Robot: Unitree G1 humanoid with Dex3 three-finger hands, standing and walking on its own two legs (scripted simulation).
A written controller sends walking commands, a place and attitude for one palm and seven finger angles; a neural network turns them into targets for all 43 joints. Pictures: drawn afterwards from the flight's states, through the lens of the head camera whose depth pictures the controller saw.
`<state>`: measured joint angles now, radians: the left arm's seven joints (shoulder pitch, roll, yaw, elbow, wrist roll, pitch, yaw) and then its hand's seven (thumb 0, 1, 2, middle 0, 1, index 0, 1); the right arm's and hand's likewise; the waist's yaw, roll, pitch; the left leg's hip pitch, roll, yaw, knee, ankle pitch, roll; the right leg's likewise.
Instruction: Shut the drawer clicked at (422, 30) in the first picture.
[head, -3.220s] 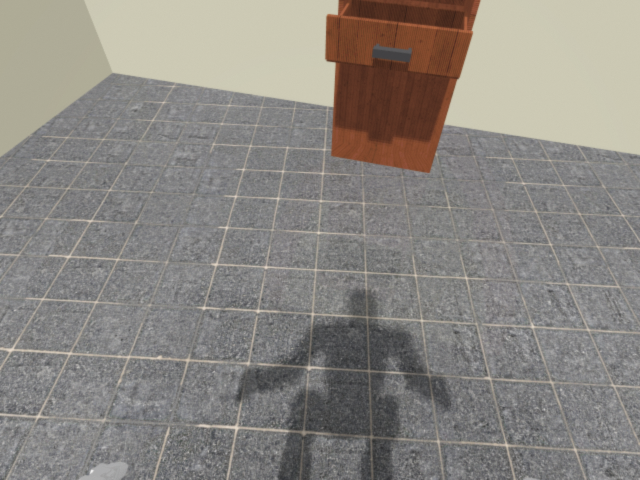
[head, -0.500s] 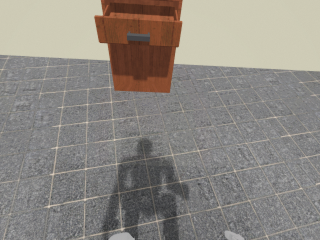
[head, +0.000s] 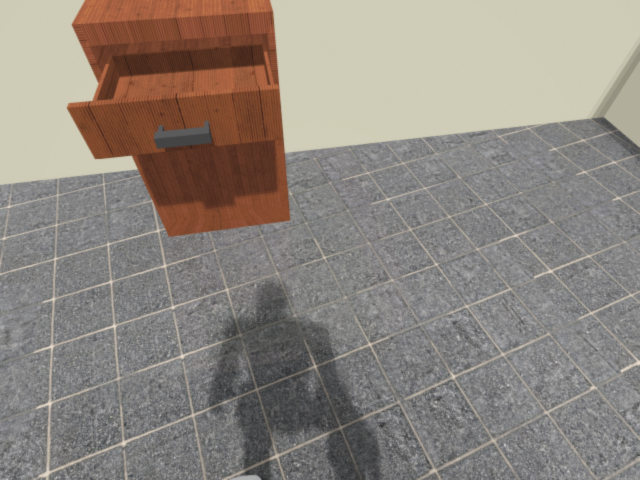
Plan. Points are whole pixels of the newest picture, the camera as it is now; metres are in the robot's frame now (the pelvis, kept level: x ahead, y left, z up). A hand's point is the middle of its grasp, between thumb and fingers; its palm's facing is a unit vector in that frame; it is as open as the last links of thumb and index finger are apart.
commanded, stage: walk to a spot facing it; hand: left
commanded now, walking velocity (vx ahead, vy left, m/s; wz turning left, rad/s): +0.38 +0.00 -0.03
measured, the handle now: (183, 132) +0.83 +0.35 -0.06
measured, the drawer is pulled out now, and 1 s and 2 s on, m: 0.30 0.30 0.30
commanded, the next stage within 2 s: turn to face it in 0.40 s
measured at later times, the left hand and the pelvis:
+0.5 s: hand (181, 407) +0.25 +0.23 -0.17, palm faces -0.03 -0.99 -0.13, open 7.4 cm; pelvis +0.22 +0.06 +0.01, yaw -7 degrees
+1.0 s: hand (224, 305) +0.44 +0.20 -0.17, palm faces +0.04 -0.98 -0.17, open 7.3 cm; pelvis +0.32 +0.03 +0.00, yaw +1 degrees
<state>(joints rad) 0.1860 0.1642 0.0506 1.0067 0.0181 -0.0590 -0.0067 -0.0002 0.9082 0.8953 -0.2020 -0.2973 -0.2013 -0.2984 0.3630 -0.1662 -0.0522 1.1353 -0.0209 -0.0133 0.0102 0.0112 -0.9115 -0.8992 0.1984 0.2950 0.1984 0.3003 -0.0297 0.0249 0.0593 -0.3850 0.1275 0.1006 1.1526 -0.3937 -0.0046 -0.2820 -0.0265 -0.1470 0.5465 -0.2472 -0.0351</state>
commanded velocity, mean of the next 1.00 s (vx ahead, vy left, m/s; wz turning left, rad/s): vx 0.13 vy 0.00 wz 0.06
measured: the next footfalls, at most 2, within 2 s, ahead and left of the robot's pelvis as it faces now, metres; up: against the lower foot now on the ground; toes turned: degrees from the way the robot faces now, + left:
left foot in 0.24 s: +0.24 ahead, +0.15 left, +0.00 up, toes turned +10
right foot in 0.70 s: +0.42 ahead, -0.10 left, +0.00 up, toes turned -16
